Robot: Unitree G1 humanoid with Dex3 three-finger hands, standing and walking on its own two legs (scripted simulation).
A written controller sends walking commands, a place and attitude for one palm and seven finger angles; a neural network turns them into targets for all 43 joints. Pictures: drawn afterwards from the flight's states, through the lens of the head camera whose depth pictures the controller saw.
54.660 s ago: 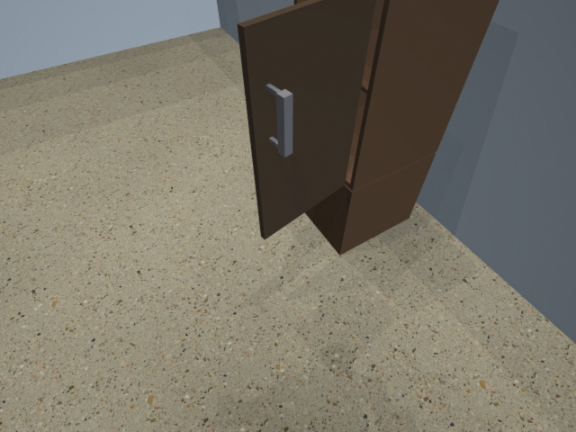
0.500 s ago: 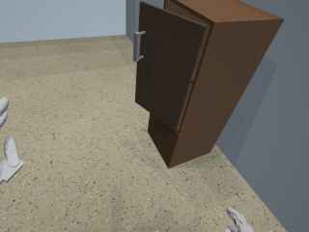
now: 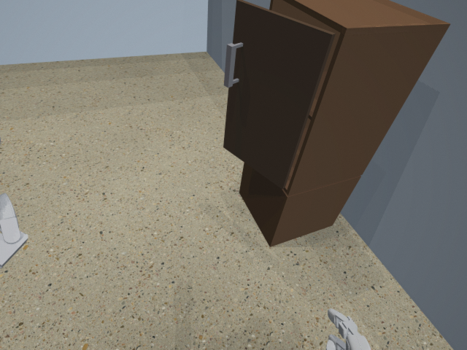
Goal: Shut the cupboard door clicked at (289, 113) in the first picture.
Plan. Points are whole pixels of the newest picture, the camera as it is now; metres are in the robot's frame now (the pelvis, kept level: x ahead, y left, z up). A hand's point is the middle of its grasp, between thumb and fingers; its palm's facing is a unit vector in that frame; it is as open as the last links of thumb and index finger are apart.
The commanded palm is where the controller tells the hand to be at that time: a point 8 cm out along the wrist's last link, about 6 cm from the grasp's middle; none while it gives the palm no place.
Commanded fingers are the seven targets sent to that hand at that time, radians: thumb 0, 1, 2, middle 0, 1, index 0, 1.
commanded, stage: let the arm hang, fingers relaxed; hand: left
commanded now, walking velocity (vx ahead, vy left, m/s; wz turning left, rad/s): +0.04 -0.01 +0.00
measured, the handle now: (234, 65) +0.98 +0.02 +0.06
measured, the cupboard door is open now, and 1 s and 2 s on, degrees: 23 23 23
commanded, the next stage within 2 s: look to check the result in 1.18 s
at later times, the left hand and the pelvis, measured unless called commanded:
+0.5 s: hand out of the picture +0.02 +0.20 -0.17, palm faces +0.09 -0.98 -0.19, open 6.9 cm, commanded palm none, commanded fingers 0.00 0.90 0.90 -0.20 -0.30 -0.20 -0.30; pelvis +0.01 +0.01 +0.01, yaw +3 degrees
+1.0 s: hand out of the picture +0.01 +0.16 -0.17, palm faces +0.05 -0.99 -0.14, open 7.3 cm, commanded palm none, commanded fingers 0.00 0.90 0.90 -0.20 -0.30 -0.20 -0.30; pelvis +0.02 +0.02 +0.01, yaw +1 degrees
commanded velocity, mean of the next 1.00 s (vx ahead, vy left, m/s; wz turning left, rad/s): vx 0.00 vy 0.00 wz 0.00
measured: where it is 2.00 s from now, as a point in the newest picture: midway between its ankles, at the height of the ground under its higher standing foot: outside the picture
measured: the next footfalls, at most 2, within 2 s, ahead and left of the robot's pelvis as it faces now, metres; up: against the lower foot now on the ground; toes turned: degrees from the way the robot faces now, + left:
right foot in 0.06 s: +0.06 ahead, -0.11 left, +0.00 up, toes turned -4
